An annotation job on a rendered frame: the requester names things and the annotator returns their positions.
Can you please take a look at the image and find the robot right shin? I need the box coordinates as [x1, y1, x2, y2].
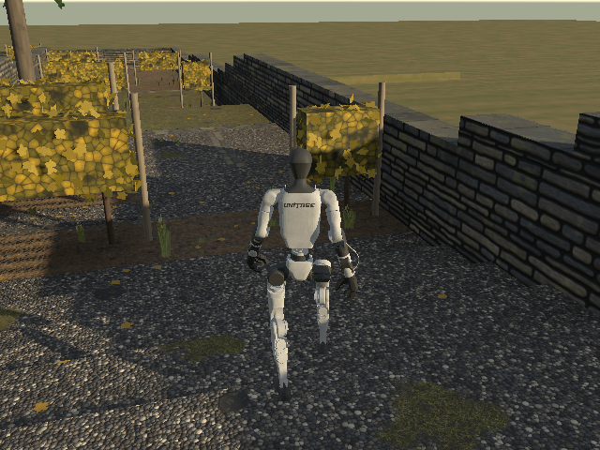
[317, 289, 329, 344]

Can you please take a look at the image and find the left robot thigh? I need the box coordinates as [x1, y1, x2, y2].
[267, 262, 289, 338]

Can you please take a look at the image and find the robot left upper arm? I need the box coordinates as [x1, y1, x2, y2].
[255, 188, 281, 238]

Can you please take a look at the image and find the left robot forearm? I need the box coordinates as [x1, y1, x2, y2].
[247, 223, 264, 257]

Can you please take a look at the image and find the robot left hand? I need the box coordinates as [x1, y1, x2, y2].
[247, 253, 268, 273]

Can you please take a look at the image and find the robot right upper arm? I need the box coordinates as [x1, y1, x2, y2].
[320, 189, 343, 243]

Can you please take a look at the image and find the right robot forearm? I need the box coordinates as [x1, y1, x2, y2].
[334, 228, 355, 278]

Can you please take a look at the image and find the robot right hand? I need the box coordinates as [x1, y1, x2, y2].
[336, 274, 358, 302]

